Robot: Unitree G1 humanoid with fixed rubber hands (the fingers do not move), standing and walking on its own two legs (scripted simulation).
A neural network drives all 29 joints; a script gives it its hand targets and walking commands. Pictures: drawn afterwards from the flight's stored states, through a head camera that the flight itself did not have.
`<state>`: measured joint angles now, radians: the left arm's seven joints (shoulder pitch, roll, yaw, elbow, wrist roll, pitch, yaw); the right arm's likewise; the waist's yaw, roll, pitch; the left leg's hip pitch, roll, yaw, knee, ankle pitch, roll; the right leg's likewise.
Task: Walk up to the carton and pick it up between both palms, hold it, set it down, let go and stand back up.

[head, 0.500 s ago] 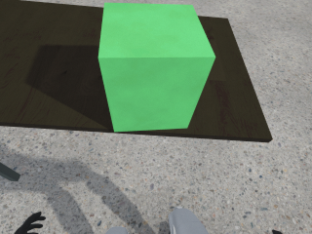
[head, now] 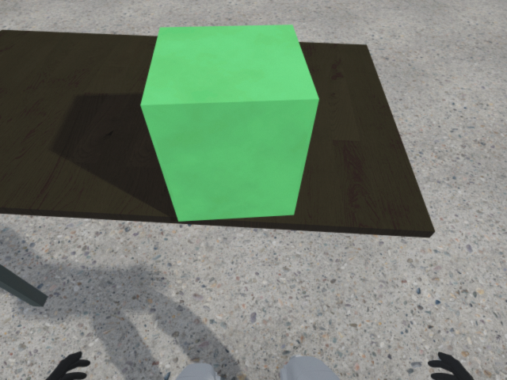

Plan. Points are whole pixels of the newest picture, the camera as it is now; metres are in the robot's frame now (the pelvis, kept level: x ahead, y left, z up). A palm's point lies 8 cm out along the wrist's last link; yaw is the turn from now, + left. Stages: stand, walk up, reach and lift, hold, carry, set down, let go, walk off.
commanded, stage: walk up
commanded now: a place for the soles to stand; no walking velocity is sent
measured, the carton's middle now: (232, 128) +0.48 +0.04 +0.13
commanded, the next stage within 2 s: none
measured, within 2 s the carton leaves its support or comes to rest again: neither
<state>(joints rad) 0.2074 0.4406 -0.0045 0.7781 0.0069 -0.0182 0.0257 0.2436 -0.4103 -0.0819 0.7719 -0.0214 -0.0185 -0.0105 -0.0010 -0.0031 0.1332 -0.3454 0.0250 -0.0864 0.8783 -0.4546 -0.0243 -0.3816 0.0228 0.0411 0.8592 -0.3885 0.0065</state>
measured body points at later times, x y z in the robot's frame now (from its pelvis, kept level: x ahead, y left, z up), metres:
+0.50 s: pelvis -0.05 +0.00 +0.01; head -0.03 +0.00 +0.46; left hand +0.06 +0.32 -0.09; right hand +0.04 -0.33 -0.09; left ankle -0.02 +0.16 -0.69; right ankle +0.02 -0.12 -0.70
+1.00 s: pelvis -0.04 +0.00 +0.02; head -0.01 +0.00 +0.47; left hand +0.02 +0.33 -0.09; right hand +0.05 -0.32 -0.09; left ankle -0.02 +0.15 -0.68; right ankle -0.04 -0.11 -0.70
